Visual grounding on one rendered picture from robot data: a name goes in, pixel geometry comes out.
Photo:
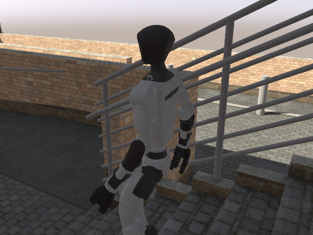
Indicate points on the robot left forearm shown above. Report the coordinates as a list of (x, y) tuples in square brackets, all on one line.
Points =
[(132, 160)]

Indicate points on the robot right foot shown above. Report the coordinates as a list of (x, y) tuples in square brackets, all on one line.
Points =
[(151, 230)]

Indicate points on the left robot hand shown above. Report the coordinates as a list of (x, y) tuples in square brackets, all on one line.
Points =
[(103, 198)]

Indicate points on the right robot hand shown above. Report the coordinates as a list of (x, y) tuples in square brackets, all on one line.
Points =
[(178, 154)]

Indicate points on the right robot upper arm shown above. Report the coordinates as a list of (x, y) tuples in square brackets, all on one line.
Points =
[(186, 109)]

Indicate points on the humanoid robot torso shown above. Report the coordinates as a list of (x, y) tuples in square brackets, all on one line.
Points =
[(164, 110)]

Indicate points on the left robot upper arm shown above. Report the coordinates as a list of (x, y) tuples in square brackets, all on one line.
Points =
[(141, 99)]

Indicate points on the robot right forearm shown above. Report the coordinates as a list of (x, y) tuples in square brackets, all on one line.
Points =
[(185, 132)]

